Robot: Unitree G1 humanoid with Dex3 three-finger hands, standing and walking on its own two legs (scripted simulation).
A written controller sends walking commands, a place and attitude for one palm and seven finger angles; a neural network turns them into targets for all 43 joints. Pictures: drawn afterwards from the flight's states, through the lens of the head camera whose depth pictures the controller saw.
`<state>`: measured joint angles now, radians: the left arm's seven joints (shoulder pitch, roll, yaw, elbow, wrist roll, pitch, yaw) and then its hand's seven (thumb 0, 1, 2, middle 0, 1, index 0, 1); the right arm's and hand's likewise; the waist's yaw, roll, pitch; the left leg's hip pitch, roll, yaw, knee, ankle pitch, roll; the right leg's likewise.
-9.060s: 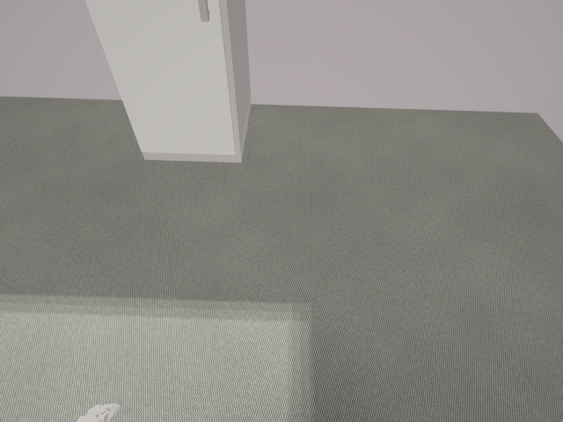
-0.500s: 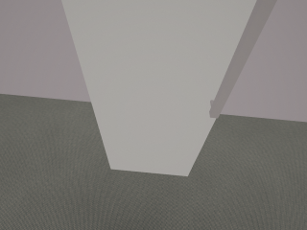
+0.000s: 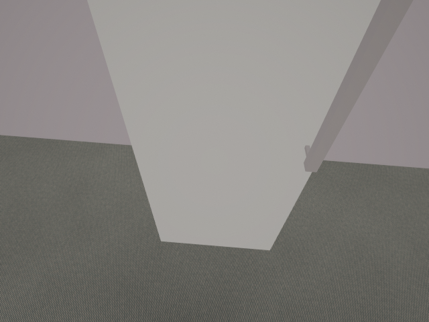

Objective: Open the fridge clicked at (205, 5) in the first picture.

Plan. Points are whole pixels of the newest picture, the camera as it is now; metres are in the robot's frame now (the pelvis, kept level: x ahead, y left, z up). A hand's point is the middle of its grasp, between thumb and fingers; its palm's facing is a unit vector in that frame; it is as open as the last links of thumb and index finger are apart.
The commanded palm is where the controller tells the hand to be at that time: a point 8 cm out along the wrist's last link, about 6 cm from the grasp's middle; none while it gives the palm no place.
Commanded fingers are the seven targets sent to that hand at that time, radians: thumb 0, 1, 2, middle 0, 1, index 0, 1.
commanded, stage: come to a stop and stand still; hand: right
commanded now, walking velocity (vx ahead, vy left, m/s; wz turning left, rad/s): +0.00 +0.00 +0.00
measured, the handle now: (348, 77) +0.49 -0.20 +0.23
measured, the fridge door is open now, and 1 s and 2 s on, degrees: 0 0 0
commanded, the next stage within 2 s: look again from close up in 0.28 s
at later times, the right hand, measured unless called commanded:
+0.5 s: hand out of the picture +0.03 -0.18 -0.17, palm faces +0.04 +0.98 -0.21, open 7.4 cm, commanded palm none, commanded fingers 0.00 -0.90 -0.90 0.20 0.30 0.20 0.30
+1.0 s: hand out of the picture +0.00 -0.18 -0.17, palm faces +0.04 +0.98 -0.20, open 7.4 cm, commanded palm none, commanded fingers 0.00 -0.90 -0.90 0.20 0.30 0.20 0.30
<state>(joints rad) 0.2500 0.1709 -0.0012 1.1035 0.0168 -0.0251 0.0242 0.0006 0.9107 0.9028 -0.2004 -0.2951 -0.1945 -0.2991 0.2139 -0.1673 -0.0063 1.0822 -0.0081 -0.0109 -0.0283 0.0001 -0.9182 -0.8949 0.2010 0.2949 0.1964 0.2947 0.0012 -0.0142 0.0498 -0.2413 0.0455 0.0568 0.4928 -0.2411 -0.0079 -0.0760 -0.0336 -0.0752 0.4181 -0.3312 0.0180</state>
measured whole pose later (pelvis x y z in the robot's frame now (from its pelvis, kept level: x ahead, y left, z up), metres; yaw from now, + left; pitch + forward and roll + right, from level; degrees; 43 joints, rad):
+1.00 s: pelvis -0.02 +0.00 +0.00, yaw -1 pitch -1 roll +0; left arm 0.28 0.15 0.00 1.13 0.02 -0.03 0.02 0.00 0.91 0.90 -0.20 -0.30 -0.20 -0.30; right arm 0.24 -0.18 -0.01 1.11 -0.01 -0.01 -0.02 0.00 -0.91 -0.90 0.20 0.29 0.20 0.29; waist -0.01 0.01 0.05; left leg -0.22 0.04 0.07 0.45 -0.20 0.00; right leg -0.08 -0.04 -0.06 0.41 -0.30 0.02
